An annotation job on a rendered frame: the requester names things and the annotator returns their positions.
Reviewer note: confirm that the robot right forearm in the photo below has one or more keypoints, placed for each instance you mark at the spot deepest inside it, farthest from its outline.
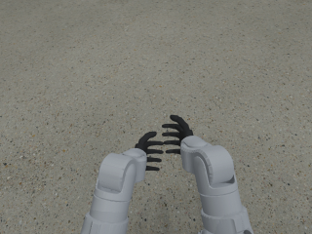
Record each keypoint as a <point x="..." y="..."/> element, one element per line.
<point x="222" y="211"/>

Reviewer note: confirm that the robot right hand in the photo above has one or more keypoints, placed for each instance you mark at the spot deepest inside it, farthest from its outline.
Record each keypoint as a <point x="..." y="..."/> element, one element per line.
<point x="183" y="132"/>

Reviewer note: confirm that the robot left forearm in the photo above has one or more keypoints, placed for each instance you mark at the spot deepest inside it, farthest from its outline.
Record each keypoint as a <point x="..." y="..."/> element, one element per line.
<point x="116" y="178"/>

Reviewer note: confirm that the robot left hand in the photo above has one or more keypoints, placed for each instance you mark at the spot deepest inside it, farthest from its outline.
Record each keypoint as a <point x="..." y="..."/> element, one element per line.
<point x="144" y="143"/>

